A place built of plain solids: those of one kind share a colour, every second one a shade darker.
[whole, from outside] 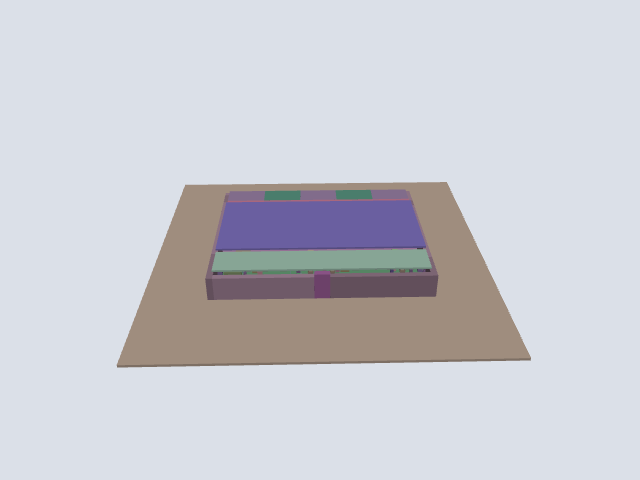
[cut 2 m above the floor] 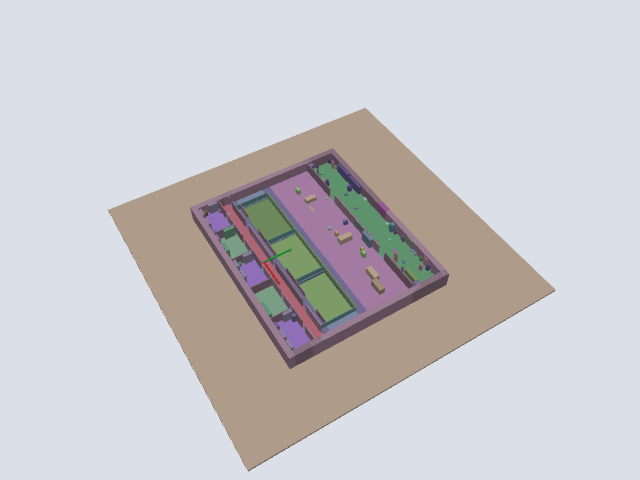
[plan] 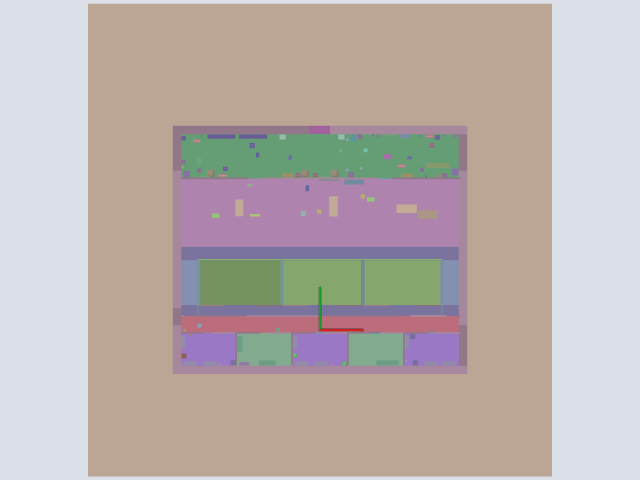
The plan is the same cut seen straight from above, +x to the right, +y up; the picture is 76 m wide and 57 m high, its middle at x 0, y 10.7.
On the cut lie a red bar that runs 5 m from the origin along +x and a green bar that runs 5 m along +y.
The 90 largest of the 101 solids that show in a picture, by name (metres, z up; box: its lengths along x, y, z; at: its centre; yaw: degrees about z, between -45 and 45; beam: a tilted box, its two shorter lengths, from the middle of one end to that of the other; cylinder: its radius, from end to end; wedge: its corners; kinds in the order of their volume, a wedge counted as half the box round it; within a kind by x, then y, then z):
{
 "ground_under_all_1": {"box": [55.09, 56.16, 0.4], "at": [0.0, 10.68, -0.75]},
 "wall_1": {"box": [1.0, 5.8, 3.91], "at": [-16.98, -2.32, 1.35]},
 "wall_2": {"box": [1.0, 3.8, 3.91], "at": [-16.98, 0.68, 1.35]},
 "wall_3": {"box": [1.0, 18.13, 3.91], "at": [-16.98, 9.85, 1.35]},
 "wall_4": {"box": [1.0, 7.15, 3.91], "at": [-16.98, 20.68, 1.35]},
 "wall_5": {"box": [2.94, 0.2, 3.91], "at": [-15.21, -0.32, 1.35]},
 "wall_6": {"box": [2.94, 0.2, 3.91], "at": [-15.21, -0.32, 1.35]},
 "wall_7": {"box": [8.43, 1.0, 3.91], "at": [-13.26, -4.72, 1.35]},
 "wall_8": {"box": [8.12, 0.2, 3.91], "at": [-12.62, 18.01, 1.35]},
 "wall_9": {"box": [4.93, 0.2, 3.91], "at": [-12.54, 1.68, 1.35]},
 "wall_10": {"box": [2.94, 0.2, 3.91], "at": [-11.31, -0.32, 1.35]},
 "wall_11": {"box": [0.2, 4.2, 3.91], "at": [-9.95, -2.32, 1.35]},
 "wall_12": {"box": [16.28, 1.0, 3.91], "at": [-9.34, 23.76, 1.35]},
 "wall_13": {"box": [2.94, 0.2, 3.91], "at": [-8.58, -0.32, 1.35]},
 "wall_14": {"box": [8.43, 1.0, 3.91], "at": [-6.63, -4.72, 1.35]},
 "wall_15": {"box": [2.94, 0.2, 3.91], "at": [-4.68, -0.32, 1.35]},
 "wall_16": {"box": [8.49, 0.2, 3.91], "at": [-4.42, 1.68, 1.35]},
 "wall_17": {"box": [0.2, 4.2, 3.91], "at": [-3.31, -2.32, 1.35]},
 "wall_18": {"box": [2.94, 0.2, 3.91], "at": [-1.95, -0.32, 1.35]},
 "wall_19": {"box": [8.43, 1.0, 3.91], "at": [0.0, -4.72, 1.35]},
 "wall_20": {"box": [13.72, 0.2, 3.91], "at": [0.0, 18.01, 1.35]},
 "wall_21": {"box": [2.94, 0.2, 3.91], "at": [1.95, -0.32, 1.35]},
 "wall_22": {"box": [0.2, 4.2, 3.91], "at": [3.31, -2.32, 1.35]},
 "wall_23": {"box": [5.68, 0.2, 3.91], "at": [3.31, -0.32, 1.35]},
 "wall_24": {"box": [2.94, 0.2, 3.91], "at": [4.68, -0.32, 1.35]},
 "wall_25": {"box": [8.61, 0.2, 3.91], "at": [5.13, 1.68, 1.35]},
 "wall_26": {"box": [8.43, 1.0, 3.91], "at": [6.63, -4.72, 1.35]},
 "wall_27": {"box": [2.94, 0.2, 3.91], "at": [8.58, -0.32, 1.35]},
 "wall_28": {"box": [16.28, 1.0, 3.91], "at": [9.34, 23.76, 1.35]},
 "wall_29": {"box": [0.2, 4.2, 3.91], "at": [9.95, -2.32, 1.35]},
 "wall_30": {"box": [5.68, 0.2, 3.91], "at": [9.95, -0.32, 1.35]},
 "wall_31": {"box": [8.12, 0.2, 3.91], "at": [12.62, 18.01, 1.35]},
 "wall_32": {"box": [4.32, 0.2, 3.91], "at": [12.85, 1.68, 1.35]},
 "wall_33": {"box": [8.43, 1.0, 3.91], "at": [13.26, -4.72, 1.35]},
 "wall_34": {"box": [2.94, 0.2, 3.91], "at": [15.21, -0.32, 1.35]},
 "wall_35": {"box": [1.0, 5.8, 3.91], "at": [16.98, -2.32, 1.35]},
 "wall_36": {"box": [1.0, 3.8, 3.91], "at": [16.98, 0.68, 1.35]},
 "wall_37": {"box": [1.0, 18.13, 3.91], "at": [16.98, 9.85, 1.35]},
 "wall_38": {"box": [1.0, 7.15, 3.91], "at": [16.98, 20.68, 1.35]},
 "floor_yard_1": {"box": [33.15, 8.15, 1.11], "at": [0.0, 13.94, -0.04]},
 "floor_lobby_1": {"box": [33.15, 5.35, 1.11], "at": [0.0, 20.68, -0.04]},
 "ceil_hall_1": {"box": [33.15, 16.33, 0.3], "at": [0.0, 9.85, 4.61]},
 "floor_plot_1": {"box": [9.6, 5.33, 0.88], "at": [-9.47, 5.64, -0.16]},
 "floor_plot_2": {"box": [9.15, 5.33, 0.88], "at": [0.3, 5.64, -0.16]},
 "floor_plot_3": {"box": [9.0, 5.33, 0.6], "at": [9.78, 5.64, -0.3]},
 "floor_walkway_1": {"box": [33.15, 1.3, 1.11], "at": [0.0, 2.33, -0.04]},
 "floor_walkway_2": {"box": [33.15, 1.55, 1.11], "at": [0.0, 9.09, -0.04]},
 "floor_store_1": {"box": [6.63, 4.0, 1.11], "at": [-13.26, -2.32, -0.04]},
 "floor_store_2": {"box": [6.63, 4.0, 1.11], "at": [0.0, -2.32, -0.04]},
 "floor_store_3": {"box": [6.63, 4.0, 1.11], "at": [13.26, -2.32, -0.04]},
 "floor_back_corridor_1": {"box": [33.15, 2.0, 1.11], "at": [0.0, 0.68, -0.04]},
 "floor_office_1": {"box": [6.63, 4.0, 1.11], "at": [-6.63, -2.32, -0.04]},
 "floor_office_2": {"box": [6.63, 4.0, 1.11], "at": [6.63, -2.32, -0.04]},
 "ceil_lobby_1": {"box": [33.15, 5.35, 0.3], "at": [0.0, 20.68, 4.06]},
 "floor_baulk_1": {"box": [2.3, 5.33, 1.11], "at": [-15.43, 5.64, -0.04]},
 "floor_baulk_2": {"box": [0.4, 5.33, 1.11], "at": [-4.47, 5.64, -0.04]},
 "floor_baulk_3": {"box": [0.4, 5.33, 1.11], "at": [5.08, 5.64, -0.04]},
 "floor_baulk_4": {"box": [2.3, 5.33, 1.11], "at": [15.43, 5.64, -0.04]},
 "ceil_store_1": {"box": [6.63, 4.0, 0.3], "at": [-13.26, -2.32, 3.91]},
 "ceil_store_2": {"box": [6.63, 4.0, 0.3], "at": [0.0, -2.32, 3.91]},
 "ceil_store_3": {"box": [6.63, 4.0, 0.3], "at": [13.26, -2.32, 3.91]},
 "ceil_back_corridor_1": {"box": [33.15, 2.0, 0.3], "at": [0.0, 0.68, 3.91]},
 "ceil_office_1": {"box": [6.63, 4.0, 0.3], "at": [-6.63, -2.32, 3.91]},
 "ceil_office_2": {"box": [6.63, 4.0, 0.3], "at": [6.63, -2.32, 3.91]},
 "shelves_store_1": {"box": [0.5, 1.6, 2.0], "at": [-16.2, -1.47, 1.51]},
 "shelves_store_2": {"box": [1.6, 0.5, 2.0], "at": [-15.43, -3.94, 1.51]},
 "shelves_store_3": {"box": [1.6, 0.5, 2.0], "at": [-13.03, -3.94, 1.51]},
 "shelves_store_4": {"box": [0.5, 1.6, 2.0], "at": [-2.94, -1.47, 1.51]},
 "shelves_store_5": {"box": [1.6, 0.5, 2.0], "at": [-2.17, -3.94, 1.51]},
 "shelves_store_6": {"box": [1.6, 0.5, 2.0], "at": [0.18, -3.94, 1.51]},
 "shelves_store_7": {"box": [0.5, 1.6, 2.0], "at": [10.32, -1.47, 1.51]},
 "shelves_store_8": {"box": [1.6, 0.5, 2.0], "at": [13.2, -3.94, 1.51]},
 "shelves_store_9": {"box": [1.6, 0.5, 2.0], "at": [15.29, -3.94, 1.51]},
 "door_leaf_1": {"box": [2.4, 0.97, 4.38], "at": [0.0, 23.77, 1.59]},
 "console_hall_1": {"box": [0.95, 2.0, 0.79], "at": [-9.59, 14.52, 0.9]},
 "console_hall_2": {"box": [1.0, 2.4, 1.16], "at": [1.6, 14.7, 1.08]},
 "console_hall_3": {"box": [2.4, 1.0, 1.16], "at": [10.3, 14.41, 1.08]},
 "console_hall_4": {"box": [2.4, 1.0, 1.16], "at": [12.8, 13.73, 1.08]},
 "cabinets_office_1": {"box": [0.6, 1.95, 2.0], "at": [-9.52, -1.65, 1.51]},
 "cabinets_office_2": {"box": [1.95, 0.6, 2.0], "at": [-6.27, -3.89, 1.51]},
 "cabinets_office_3": {"box": [2.65, 0.6, 2.0], "at": [8.04, -3.89, 1.51]},
 "rail_far_1": {"box": [29.07, 0.12, 2.16], "at": [0.0, 8.37, 0.48]},
 "rail_baulk_1": {"box": [0.12, 6.53, 2.16], "at": [-14.47, 5.05, 0.48]},
 "rail_baulk_2": {"box": [0.12, 5.33, 2.16], "at": [-4.47, 5.65, 0.48]},
 "rail_baulk_3": {"box": [0.12, 5.33, 2.16], "at": [5.08, 5.65, 0.48]},
 "rail_baulk_4": {"box": [0.12, 6.53, 2.16], "at": [14.47, 5.05, 0.48]},
 "lockers_lobby_1": {"box": [3.35, 0.5, 1.8], "at": [-11.7, 22.98, 1.41]},
 "lockers_lobby_2": {"box": [3.35, 0.5, 1.8], "at": [-7.95, 22.98, 1.41]},
 "cabinets_hall_1": {"box": [2.35, 0.6, 2.0], "at": [4.05, 17.58, 1.51]},
 "desk_lobby_1": {"box": [2.8, 0.6, 1.05], "at": [13.97, 19.54, 1.03]}
}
